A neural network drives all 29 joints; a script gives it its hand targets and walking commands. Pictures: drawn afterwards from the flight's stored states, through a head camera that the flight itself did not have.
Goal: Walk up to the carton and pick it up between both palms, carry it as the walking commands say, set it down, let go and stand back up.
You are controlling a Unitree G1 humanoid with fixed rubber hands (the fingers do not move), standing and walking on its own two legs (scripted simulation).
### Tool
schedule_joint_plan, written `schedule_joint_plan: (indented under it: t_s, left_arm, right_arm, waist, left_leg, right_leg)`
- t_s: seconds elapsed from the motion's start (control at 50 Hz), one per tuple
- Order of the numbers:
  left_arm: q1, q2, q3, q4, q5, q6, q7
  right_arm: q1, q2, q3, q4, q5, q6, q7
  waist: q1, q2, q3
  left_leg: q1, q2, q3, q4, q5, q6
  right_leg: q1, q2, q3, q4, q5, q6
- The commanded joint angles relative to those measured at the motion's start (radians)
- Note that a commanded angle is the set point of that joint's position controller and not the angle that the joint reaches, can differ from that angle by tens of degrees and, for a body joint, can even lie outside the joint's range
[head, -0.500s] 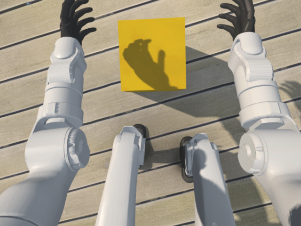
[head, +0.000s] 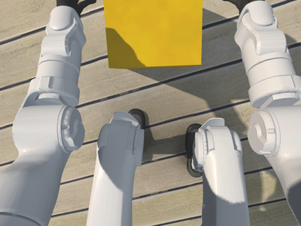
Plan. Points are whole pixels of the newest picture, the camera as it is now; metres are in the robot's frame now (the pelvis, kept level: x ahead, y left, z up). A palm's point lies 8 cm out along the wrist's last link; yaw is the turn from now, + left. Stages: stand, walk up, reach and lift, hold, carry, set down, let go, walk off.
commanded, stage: reach and lift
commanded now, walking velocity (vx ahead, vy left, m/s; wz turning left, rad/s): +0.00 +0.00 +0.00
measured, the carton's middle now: (153, 27) +0.52 +0.07 -0.30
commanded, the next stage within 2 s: none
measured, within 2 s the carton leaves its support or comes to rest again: leaves its support in 1.80 s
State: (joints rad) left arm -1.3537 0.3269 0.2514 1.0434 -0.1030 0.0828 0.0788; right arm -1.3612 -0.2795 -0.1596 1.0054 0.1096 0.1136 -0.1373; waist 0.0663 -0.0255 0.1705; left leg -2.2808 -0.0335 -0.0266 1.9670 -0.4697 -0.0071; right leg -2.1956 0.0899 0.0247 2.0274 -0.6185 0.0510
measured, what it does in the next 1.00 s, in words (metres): stands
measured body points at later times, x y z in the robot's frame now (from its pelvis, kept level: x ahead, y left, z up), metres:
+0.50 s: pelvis +0.00 +0.00 -0.05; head +0.37 +0.01 +0.19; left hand +0.53 +0.24 -0.23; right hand +0.56 -0.12 -0.24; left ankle +0.12 +0.12 -0.39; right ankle +0.09 -0.12 -0.39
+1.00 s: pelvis -0.01 +0.00 -0.04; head +0.37 +0.01 +0.19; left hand +0.53 +0.22 -0.23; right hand +0.56 -0.08 -0.23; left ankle +0.12 +0.12 -0.39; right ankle +0.09 -0.12 -0.39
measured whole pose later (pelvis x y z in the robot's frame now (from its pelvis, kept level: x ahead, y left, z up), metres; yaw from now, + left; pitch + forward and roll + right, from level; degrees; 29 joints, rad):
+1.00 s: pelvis -0.01 +0.00 -0.04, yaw +0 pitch +37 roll +0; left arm -1.51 0.36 0.17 1.23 -0.20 0.01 0.10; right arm -1.53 -0.24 -0.05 1.13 0.14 0.07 -0.15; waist 0.07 -0.02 0.39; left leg -2.29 0.01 0.00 2.13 -0.49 0.00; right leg -2.23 0.09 0.03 2.20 -0.62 0.04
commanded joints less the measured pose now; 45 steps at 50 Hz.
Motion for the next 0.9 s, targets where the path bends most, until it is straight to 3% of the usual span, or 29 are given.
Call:
schedule_joint_plan:
  t_s: [0.0,0.12,0.3,0.4,0.56,0.82,0.88]
  left_arm:
    - [-0.263,0.132,-0.014,-0.093,-0.022,-0.030,0.006]
    - [-0.301,0.150,-0.043,-0.036,-0.053,-0.047,0.007]
    - [-0.329,0.200,-0.032,0.055,-0.085,-0.079,0.000]
    - [-0.318,0.203,-0.033,0.063,-0.086,-0.084,0.002]
    - [-0.343,0.184,-0.057,0.074,-0.101,-0.083,-0.009]
    - [-0.393,0.146,-0.068,0.098,-0.090,-0.086,0.006]
    - [-0.412,0.105,-0.084,0.093,-0.094,-0.087,0.004]
  right_arm:
    - [-0.266,-0.103,0.016,-0.092,0.018,-0.030,-0.005]
    - [-0.306,-0.110,0.049,-0.047,0.040,-0.045,-0.006]
    - [-0.364,-0.108,0.097,-0.035,0.050,-0.060,-0.007]
    - [-0.362,-0.104,0.123,-0.049,0.077,-0.060,-0.011]
    - [-0.355,-0.086,0.114,0.004,0.064,-0.051,-0.014]
    - [-0.421,-0.051,0.118,0.023,0.059,-0.057,-0.016]
    - [-0.432,-0.022,0.120,0.022,0.048,-0.059,-0.015]
  waist:
    - [0.031,0.015,-1.190]
    - [0.038,0.008,-1.116]
    - [0.060,-0.078,-1.032]
    - [0.080,-0.062,-1.040]
    - [0.056,-0.052,-0.982]
    - [0.065,-0.049,-0.971]
    - [0.052,-0.046,-0.973]
  left_leg:
    - [0.871,0.009,0.049,-0.059,0.379,-0.026]
    - [0.797,0.016,0.044,0.002,0.352,-0.022]
    - [0.709,0.025,0.035,0.058,0.351,-0.013]
    - [0.716,0.027,0.047,0.075,0.379,-0.012]
    - [0.645,0.026,0.051,0.061,0.319,-0.018]
    - [0.666,0.015,0.046,0.044,0.294,-0.018]
    - [0.671,0.010,0.046,0.044,0.296,-0.020]
  right_leg:
    - [0.363,-0.011,-0.080,-0.132,0.257,0.001]
    - [0.346,-0.019,-0.062,-0.070,0.241,-0.003]
    - [0.371,-0.022,-0.057,-0.010,0.263,0.007]
    - [0.400,-0.015,-0.051,-0.001,0.301,0.004]
    - [0.405,-0.014,-0.037,-0.014,0.269,-0.001]
    - [0.399,-0.001,-0.045,-0.019,0.238,-0.002]
    - [0.408,0.003,-0.048,-0.020,0.243,-0.003]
